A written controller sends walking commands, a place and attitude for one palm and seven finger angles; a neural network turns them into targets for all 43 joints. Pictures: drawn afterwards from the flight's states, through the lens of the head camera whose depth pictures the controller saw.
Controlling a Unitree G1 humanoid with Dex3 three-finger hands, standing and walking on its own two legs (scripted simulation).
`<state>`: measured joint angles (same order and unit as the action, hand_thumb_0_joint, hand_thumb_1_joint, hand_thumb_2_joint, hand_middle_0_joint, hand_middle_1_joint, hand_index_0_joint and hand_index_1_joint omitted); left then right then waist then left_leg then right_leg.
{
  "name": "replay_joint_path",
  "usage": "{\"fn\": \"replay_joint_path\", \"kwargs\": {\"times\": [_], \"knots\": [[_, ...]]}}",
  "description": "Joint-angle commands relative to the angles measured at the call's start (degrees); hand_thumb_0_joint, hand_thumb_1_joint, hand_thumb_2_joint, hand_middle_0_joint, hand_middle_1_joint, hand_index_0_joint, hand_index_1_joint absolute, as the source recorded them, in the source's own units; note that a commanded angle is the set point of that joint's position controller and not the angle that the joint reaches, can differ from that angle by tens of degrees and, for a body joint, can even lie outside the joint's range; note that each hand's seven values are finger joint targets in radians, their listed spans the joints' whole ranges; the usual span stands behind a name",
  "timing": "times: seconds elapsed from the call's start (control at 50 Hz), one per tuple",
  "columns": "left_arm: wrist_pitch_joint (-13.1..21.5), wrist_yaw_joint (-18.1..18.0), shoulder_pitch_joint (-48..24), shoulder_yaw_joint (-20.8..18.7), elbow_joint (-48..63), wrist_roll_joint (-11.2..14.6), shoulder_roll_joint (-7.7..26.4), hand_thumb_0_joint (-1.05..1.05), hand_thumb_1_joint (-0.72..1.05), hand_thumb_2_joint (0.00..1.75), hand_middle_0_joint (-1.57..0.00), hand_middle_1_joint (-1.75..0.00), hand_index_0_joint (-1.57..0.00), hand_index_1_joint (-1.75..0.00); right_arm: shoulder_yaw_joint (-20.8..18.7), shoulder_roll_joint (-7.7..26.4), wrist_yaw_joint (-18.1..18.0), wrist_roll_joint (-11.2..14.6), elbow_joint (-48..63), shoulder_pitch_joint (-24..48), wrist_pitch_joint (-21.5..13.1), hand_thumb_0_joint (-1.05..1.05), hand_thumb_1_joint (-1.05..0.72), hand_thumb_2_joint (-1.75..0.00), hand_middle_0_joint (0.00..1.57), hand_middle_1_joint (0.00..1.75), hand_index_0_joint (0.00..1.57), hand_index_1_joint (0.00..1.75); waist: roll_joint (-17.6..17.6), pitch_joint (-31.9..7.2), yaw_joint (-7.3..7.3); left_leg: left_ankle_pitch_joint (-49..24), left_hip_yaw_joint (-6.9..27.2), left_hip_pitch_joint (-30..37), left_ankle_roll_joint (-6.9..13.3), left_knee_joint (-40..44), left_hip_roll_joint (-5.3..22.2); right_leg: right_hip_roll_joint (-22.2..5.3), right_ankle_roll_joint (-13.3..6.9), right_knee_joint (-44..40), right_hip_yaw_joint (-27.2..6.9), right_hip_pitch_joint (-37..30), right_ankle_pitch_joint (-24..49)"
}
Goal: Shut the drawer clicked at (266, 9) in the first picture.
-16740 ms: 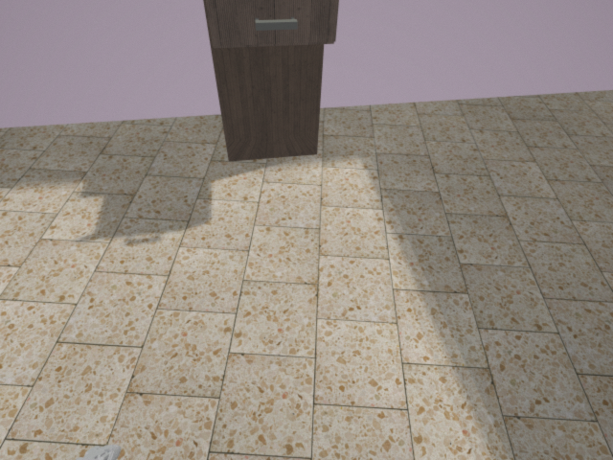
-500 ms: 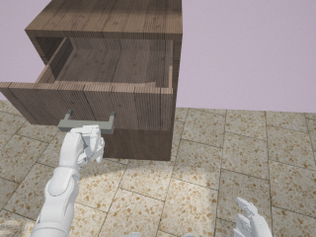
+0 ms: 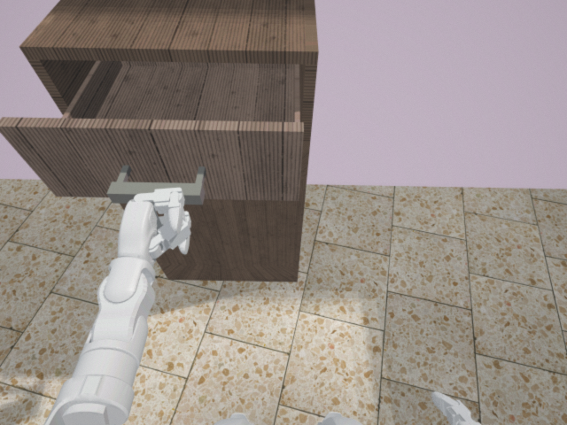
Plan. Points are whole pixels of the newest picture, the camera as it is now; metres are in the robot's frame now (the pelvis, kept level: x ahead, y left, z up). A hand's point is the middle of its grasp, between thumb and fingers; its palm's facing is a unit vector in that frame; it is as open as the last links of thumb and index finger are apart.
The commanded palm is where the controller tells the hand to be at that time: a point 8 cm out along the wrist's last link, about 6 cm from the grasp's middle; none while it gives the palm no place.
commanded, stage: push the drawer shut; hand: left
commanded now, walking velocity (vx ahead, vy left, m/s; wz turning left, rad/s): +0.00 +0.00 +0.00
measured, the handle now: (160, 182) +0.46 +0.19 +0.06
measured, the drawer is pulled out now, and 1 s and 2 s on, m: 0.16 0.03 0.00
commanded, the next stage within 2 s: pull the fist back off the drawer in 1.78 s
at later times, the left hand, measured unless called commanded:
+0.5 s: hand (191, 191) +0.44 +0.14 +0.06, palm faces -0.02 -1.00 -0.04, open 3.1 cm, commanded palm +0.42 +0.20 +0.07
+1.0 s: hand (196, 159) +0.51 +0.15 +0.06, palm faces -0.01 -1.00 -0.02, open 3.0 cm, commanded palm +0.49 +0.20 +0.07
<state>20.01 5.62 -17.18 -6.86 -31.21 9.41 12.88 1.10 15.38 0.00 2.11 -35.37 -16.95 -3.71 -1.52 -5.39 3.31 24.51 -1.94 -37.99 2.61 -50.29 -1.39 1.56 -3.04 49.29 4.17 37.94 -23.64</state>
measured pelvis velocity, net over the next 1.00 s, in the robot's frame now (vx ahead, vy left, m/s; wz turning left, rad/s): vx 0.00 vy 0.00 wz -0.03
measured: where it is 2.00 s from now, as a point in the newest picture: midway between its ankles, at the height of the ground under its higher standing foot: outside the picture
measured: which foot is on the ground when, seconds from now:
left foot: down 0.00-1.00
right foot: down 0.00-1.00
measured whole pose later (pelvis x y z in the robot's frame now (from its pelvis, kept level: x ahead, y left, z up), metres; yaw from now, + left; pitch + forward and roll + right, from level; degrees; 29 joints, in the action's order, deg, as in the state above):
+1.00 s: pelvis +0.00 +0.00 -0.01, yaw -2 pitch +20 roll -2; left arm 24.1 8.4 -50.2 -19.9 -66.6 4.6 24.2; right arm 1.8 15.8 1.1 0.0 -36.5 -22.9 1.1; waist -1.4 -6.3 10.0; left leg 25.7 -2.5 -49.6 3.0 -55.2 0.3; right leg 3.0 -3.0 52.3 3.8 49.2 -23.3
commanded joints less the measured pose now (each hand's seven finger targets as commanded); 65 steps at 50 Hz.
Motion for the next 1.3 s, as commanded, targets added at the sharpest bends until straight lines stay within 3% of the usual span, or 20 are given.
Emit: {"fn": "replay_joint_path", "kwargs": {"times": [0.0, 0.12, 0.16, 0.3, 0.34, 0.44, 0.48, 0.52, 0.56, 0.64, 0.72, 0.84, 0.92, 1.0, 1.08, 1.14, 1.16, 1.18, 1.24, 1.28], "knots": [[4.0, -0.3, -22.7, -3.9, 9.6, 0.5, 9.2, 0.00, 0.90, 0.90, -1.40, -1.60, -1.40, -1.60, -2.9, 7.7, -0.5, -0.1, 6.2, -1.0, -1.6, 0.00, -0.90, -0.90, 0.20, 0.30, 0.20, 0.30, 0.0, -17.8, 1.25, -14.9, 4.0, 8.9, -1.1, 6.2, 1.1, -1.0, 1.7, -6.1, -4.2, -9.2, 16.0], [4.8, 0.1, -27.7, -4.3, 5.1, 0.5, 9.4, 0.00, 0.90, 0.90, -1.40, -1.60, -1.40, -1.60, -2.9, 7.7, -0.2, -0.1, 5.7, -2.2, -0.7, 0.00, -0.90, -0.90, 0.20, 0.30, 0.20, 0.30, -0.4, -18.2, 1.86, -15.2, 4.1, 8.9, -1.2, 6.0, 1.2, -0.8, 1.6, -5.8, -4.1, -8.2, 16.1], [5.0, 0.2, -29.8, -4.9, 2.5, 0.4, 10.3, 0.00, 0.90, 0.90, -1.40, -1.60, -1.40, -1.60, -2.9, 8.0, -0.3, -0.2, 5.1, -2.9, -0.5, 0.00, -0.90, -0.90, 0.20, 0.30, 0.20, 0.30, 1.7, -17.9, 2.46, -14.8, 4.4, 7.9, -1.0, 5.7, 1.3, -0.7, 1.7, -5.8, -4.1, -7.9, 16.1], [5.9, 0.9, -37.1, -6.8, -3.5, 0.0, 12.6, 0.00, 0.90, 0.90, -1.40, -1.60, -1.40, -1.60, -2.8, 8.0, -0.2, -0.3, 4.5, -4.4, 0.5, 0.00, -0.90, -0.90, 0.20, 0.30, 0.20, 0.30, -0.7, -19.5, 2.78, -14.4, 4.0, 7.2, -0.9, 5.0, 1.0, -0.6, 1.6, -5.4, -4.7, -7.4, 16.0], [6.2, 1.0, -40.6, -6.9, -5.9, -0.1, 13.1, 0.00, 0.90, 0.90, -1.40, -1.60, -1.40, -1.60, -2.8, 8.3, -0.3, -0.4, 3.8, -5.2, 0.7, 0.00, -0.90, -0.90, 0.20, 0.30, 0.20, 0.30, 1.4, -19.2, 3.93, -13.8, 4.3, 6.3, -0.7, 4.6, 1.1, -0.4, 1.7, -5.2, -4.5, -6.4, 15.4], [7.2, 1.2, -42.3, -8.3, -8.7, -0.4, 14.2, 0.00, 0.90, 0.90, -1.40, -1.60, -1.40, -1.60, -3.1, 8.4, 0.2, -0.9, 3.5, -6.9, 1.2, 0.00, -0.90, -0.90, 0.20, 0.30, 0.20, 0.30, -1.7, -22.5, 3.33, -17.5, 4.3, 8.0, -0.9, 3.8, 1.1, -0.2, 1.5, -4.2, -4.4, -6.1, 17.9], [7.5, 1.3, -43.9, -8.9, -10.3, -0.4, 14.9, 0.00, 0.90, 0.90, -1.40, -1.60, -1.40, -1.60, -3.2, 8.6, 0.3, -0.9, 3.2, -7.3, 1.6, 0.00, -0.90, -0.90, 0.20, 0.30, 0.20, 0.30, 0.7, -22.1, 3.95, -16.6, 4.1, 6.7, -0.7, 3.4, 1.2, -0.1, 1.7, -4.3, -4.7, -5.9, 17.6], [7.6, 1.3, -45.4, -8.1, -11.6, -0.7, 14.0, 0.00, 0.90, 0.90, -1.40, -1.60, -1.40, -1.60, -3.0, 8.4, 0.4, -0.9, 3.3, -7.5, 1.8, 0.00, -0.90, -0.90, 0.20, 0.30, 0.20, 0.30, -0.9, -21.7, 4.36, -15.7, 3.7, 6.1, -0.6, 3.4, 1.0, -0.2, 1.8, -4.5, -4.9, -5.5, 17.1], [7.8, 1.2, -48.0, -10.3, -14.1, -1.1, 17.0, 0.00, 0.90, 0.90, -1.40, -1.60, -1.40, -1.60, -3.0, 8.7, 0.3, -1.1, 2.6, -8.6, 2.2, 0.00, -0.90, -0.90, 0.20, 0.30, 0.20, 0.30, 1.3, -21.3, 4.82, -15.0, 3.7, 4.0, -0.4, 3.1, 1.1, -0.1, 1.9, -4.3, -5.1, -6.1, 17.1], [8.3, 1.5, -49.8, -11.8, -15.7, -2.0, 19.3, 0.00, 0.90, 0.90, -1.40, -1.60, -1.40, -1.60, -3.0, 8.8, 0.3, -1.3, 2.7, -9.6, 2.7, 0.00, -0.90, -0.90, 0.20, 0.30, 0.20, 0.30, -2.2, -23.5, 4.54, -16.1, 3.5, 4.2, -0.4, 2.4, 0.9, -0.1, 1.6, -3.6, -5.4, -6.0, 18.0], [8.1, 1.5, -53.5, -12.4, -19.4, -2.2, 20.4, 0.00, 0.90, 0.90, -1.40, -1.60, -1.40, -1.60, -2.9, 9.1, 0.3, -1.5, 2.0, -10.9, 3.1, 0.00, -0.90, -0.90, 0.20, 0.30, 0.20, 0.30, 0.0, -22.1, 6.11, -14.5, 3.6, 2.1, -0.1, 1.8, 1.2, 0.0, 2.0, -4.0, -5.5, -4.4, 16.4], [8.0, 1.6, -58.3, -13.5, -22.4, -3.1, 22.8, 0.00, 0.90, 0.90, -1.40, -1.60, -1.40, -1.60, -2.8, 9.6, 0.4, -2.0, 1.7, -13.0, 3.4, 0.00, -0.90, -0.90, 0.20, 0.30, 0.20, 0.30, -2.0, -23.8, 7.33, -15.0, 4.1, 2.2, 0.1, 0.8, 1.3, 0.4, 2.0, -3.3, -5.5, -2.3, 15.8], [7.6, 2.0, -59.1, -16.1, -22.7, -3.4, 26.2, 0.00, 0.90, 0.90, -1.40, -1.60, -1.40, -1.60, -2.6, 9.8, 0.4, -2.3, 2.1, -14.2, 3.7, 0.00, -0.90, -0.90, 0.20, 0.30, 0.20, 0.30, -2.8, -26.7, 6.79, -16.7, 3.8, 1.8, 0.1, 0.2, 1.4, 0.6, 2.0, -3.0, -5.7, -4.1, 17.6], [6.9, 2.4, -60.1, -15.2, -24.2, -4.1, 26.2, 0.00, 0.90, 0.90, -1.40, -1.60, -1.40, -1.60, -2.5, 9.9, 0.6, -2.3, 2.3, -15.2, 4.6, 0.00, -0.90, -0.90, 0.20, 0.30, 0.20, 0.30, -3.4, -25.6, 7.85, -17.7, 3.8, 1.5, 0.2, 0.0, 1.6, 0.7, 2.0, -3.0, -5.4, -2.8, 18.4], [7.1, 1.8, -60.3, -16.5, -23.4, -4.5, 26.9, 0.00, 0.90, 0.90, -1.40, -1.60, -1.40, -1.60, -2.8, 10.0, 1.0, -2.8, 2.4, -16.5, 5.2, 0.00, -0.90, -0.90, 0.20, 0.30, 0.20, 0.30, -6.1, -28.6, 7.03, -21.4, 4.4, 5.0, -0.2, -0.1, 1.9, 1.0, 1.7, -2.5, -4.6, -2.0, 19.7], [6.9, 1.4, -61.8, -16.6, -24.7, -4.9, 27.7, 0.00, 0.90, 0.90, -1.40, -1.60, -1.40, -1.60, -2.8, 10.3, 1.0, -2.9, 1.8, -17.3, 5.8, 0.00, -0.90, -0.90, 0.20, 0.30, 0.20, 0.30, -4.5, -27.0, 8.21, -22.0, 4.7, 4.2, -0.1, -0.5, 2.1, 1.2, 1.8, -2.4, -4.4, -0.6, 20.1], [6.7, 1.5, -63.4, -14.6, -25.4, -5.0, 25.5, 0.00, 0.90, 0.90, -1.40, -1.60, -1.40, -1.60, -2.7, 10.2, 1.1, -2.9, 1.6, -17.3, 5.9, 0.00, -0.90, -0.90, 0.20, 0.30, 0.20, 0.30, -4.8, -25.9, 9.29, -21.6, 4.8, 4.7, -0.1, -0.5, 2.2, 1.1, 1.9, -2.7, -4.3, 1.0, 19.3], [6.5, 1.1, -63.6, -16.2, -26.2, -5.1, 27.1, 0.00, 0.90, 0.90, -1.40, -1.60, -1.40, -1.60, -2.7, 10.4, 1.1, -3.1, 1.3, -17.6, 6.0, 0.00, -0.90, -0.90, 0.20, 0.30, 0.20, 0.30, -5.3, -25.2, 8.80, -20.7, 4.9, 4.3, -0.2, -0.5, 2.3, 1.2, 1.8, -2.8, -4.2, 1.6, 18.1], [6.7, 0.6, -66.0, -17.3, -25.5, -5.7, 29.5, 0.00, 0.90, 0.90, -1.40, -1.60, -1.40, -1.60, -2.7, 10.8, 1.0, -3.4, 1.2, -18.7, 6.3, 0.00, -0.90, -0.90, 0.20, 0.30, 0.20, 0.30, -5.3, -27.2, 9.40, -22.9, 5.5, 5.3, -0.1, -0.8, 2.4, 1.3, 1.8, -2.2, -4.0, 1.4, 19.4], [6.8, 0.6, -65.1, -16.6, -25.5, -5.8, 27.9, 0.00, 0.90, 0.90, -1.40, -1.60, -1.40, -1.60, -2.8, 10.5, 1.3, -3.6, 1.3, -18.8, 6.5, 0.00, -0.90, -0.90, 0.20, 0.30, 0.20, 0.30, -7.4, -29.6, 9.03, -25.9, 5.6, 8.0, -0.5, -1.2, 2.5, 1.3, 1.7, -2.0, -3.7, 2.1, 20.7]]}}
